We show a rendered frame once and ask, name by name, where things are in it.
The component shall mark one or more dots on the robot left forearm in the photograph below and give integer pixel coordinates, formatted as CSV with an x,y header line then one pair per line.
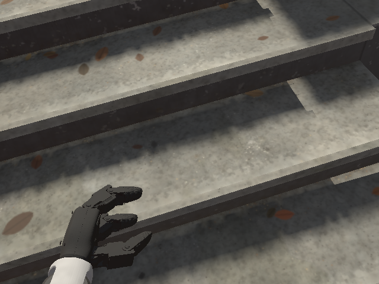
x,y
70,270

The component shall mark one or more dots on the robot left hand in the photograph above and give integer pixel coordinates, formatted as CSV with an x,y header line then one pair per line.
x,y
91,223

